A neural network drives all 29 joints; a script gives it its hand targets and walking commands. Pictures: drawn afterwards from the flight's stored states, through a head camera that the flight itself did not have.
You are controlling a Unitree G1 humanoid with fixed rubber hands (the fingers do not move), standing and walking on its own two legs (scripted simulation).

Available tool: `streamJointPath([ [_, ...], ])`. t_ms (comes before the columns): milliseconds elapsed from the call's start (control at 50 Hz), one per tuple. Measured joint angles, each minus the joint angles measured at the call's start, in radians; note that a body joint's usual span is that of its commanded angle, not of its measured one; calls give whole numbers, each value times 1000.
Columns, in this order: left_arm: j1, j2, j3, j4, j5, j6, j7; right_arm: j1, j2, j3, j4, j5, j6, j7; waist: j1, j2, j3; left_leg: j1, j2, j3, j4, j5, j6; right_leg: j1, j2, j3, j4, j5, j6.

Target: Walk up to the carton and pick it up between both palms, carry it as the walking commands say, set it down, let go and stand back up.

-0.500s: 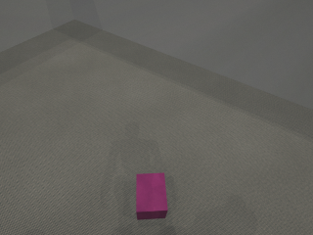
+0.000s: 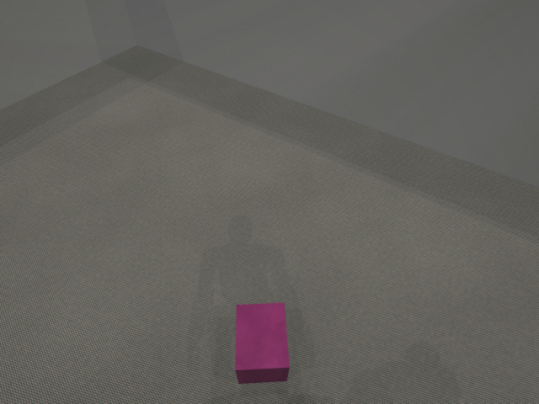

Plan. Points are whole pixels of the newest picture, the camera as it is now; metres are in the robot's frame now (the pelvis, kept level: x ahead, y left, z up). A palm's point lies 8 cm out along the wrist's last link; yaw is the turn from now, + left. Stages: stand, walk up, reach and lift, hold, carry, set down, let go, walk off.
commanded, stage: stand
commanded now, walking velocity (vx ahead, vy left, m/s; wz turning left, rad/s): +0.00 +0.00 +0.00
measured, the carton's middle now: (261, 343) +0.42 +0.02 -0.69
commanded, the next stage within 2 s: reach and lift in 0.16 s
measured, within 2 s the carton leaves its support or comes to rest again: neither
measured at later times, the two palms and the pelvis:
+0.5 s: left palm out of the picture +0.14 +0.21 -0.14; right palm out of the picture +0.14 -0.20 -0.14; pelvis +0.00 +0.01 -0.03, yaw +0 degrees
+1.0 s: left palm (153, 392) +0.18 +0.21 -0.18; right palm (376, 377) +0.19 -0.19 -0.18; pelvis -0.07 +0.03 -0.08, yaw -2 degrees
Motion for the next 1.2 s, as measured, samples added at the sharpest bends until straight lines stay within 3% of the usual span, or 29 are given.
streamJointPath([
  [160, 0, 3, 1, -7, -2, -2, -1, 5, 1, 2, -3, -1, -2, -1, 0, -1, -3, -2, 3, -2, 6, -8, -4, -2, 2, 0, 6, -9, -2],
  [180, 12, 8, -7, -47, -25, 19, -6, 15, -3, 16, -41, 25, 15, 0, -2, -6, -39, -57, -6, -11, 47, -45, 9, -58, 1, 10, 48, -36, 1],
  [220, -23, 29, -26, -189, -58, 111, -6, -18, -26, 40, -192, 85, 102, -1, -8, -13, -74, -193, -17, -26, 180, -119, 33, -192, -3, 24, 173, -69, -4],
  [280, -214, 66, -30, -341, -96, 309, 1, -180, -81, 53, -379, 106, 304, 0, 1, -8, -69, -328, -10, -37, 326, -119, 9, -322, -5, 19, 321, -129, -12],
  [360, -389, 84, -13, -456, -104, 594, -12, -364, -108, 62, -491, 107, 590, -6, -4, -15, -103, -434, -14, -52, 394, -148, 9, -424, -6, 16, 383, -149, -8],
  [440, -347, 39, 2, -561, -49, 704, -24, -340, -58, 62, -557, 77, 696, 6, -15, -18, -136, -463, -20, -72, 360, -134, 11, -446, 0, 17, 338, -127, -7],
  [580, -208, -37, 27, -707, 8, 637, -32, -204, 15, -15, -690, -15, 624, 62, 8, -3, -112, -545, -17, -70, 422, -161, 17, -526, 13, 48, 376, -130, 7],
  [700, -235, -49, 38, -751, 9, 554, -10, -266, -20, -46, -701, -22, 532, 101, 21, 3, -96, -662, -21, -52, 548, -199, 30, -650, 10, 75, 504, -162, 21],
  [820, -287, -74, 45, -770, -3, 535, 15, -360, -49, -61, -678, -19, 503, 123, 24, -3, -75, -724, -30, -38, 620, -207, 39, -722, 5, 96, 588, -171, 30],
  [960, -447, -81, 61, -727, -26, 540, 45, -523, -56, -90, -608, -23, 495, 123, 26, -4, -8, -768, -40, -32, 670, -196, 44, -772, 1, 110, 648, -165, 34],
  [1200, -813, -73, 122, -546, -26, 483, 87, -876, -60, -162, -421, -25, 433, 84, 29, -8, 14, -934, -52, -43, 708, -160, 41, -938, 0, 112, 692, -135, 35],
])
